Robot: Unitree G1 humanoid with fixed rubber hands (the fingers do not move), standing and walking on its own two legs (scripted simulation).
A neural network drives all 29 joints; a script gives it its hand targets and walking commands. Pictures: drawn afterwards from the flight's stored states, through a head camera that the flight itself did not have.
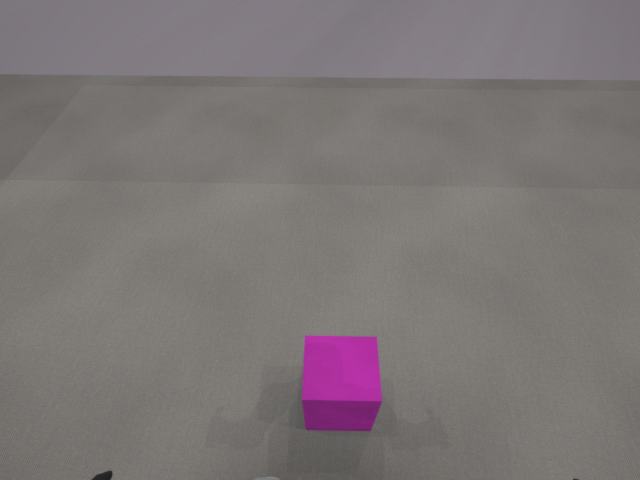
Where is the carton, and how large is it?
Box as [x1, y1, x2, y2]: [302, 336, 381, 430]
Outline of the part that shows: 305,336 302,403 306,429 370,430 381,402 376,337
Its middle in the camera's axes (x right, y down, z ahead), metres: +0.05 +0.41 +1.06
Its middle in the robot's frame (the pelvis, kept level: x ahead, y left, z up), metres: +0.44 -0.02 -0.61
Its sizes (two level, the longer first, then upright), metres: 0.189 0.163 0.278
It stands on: the floor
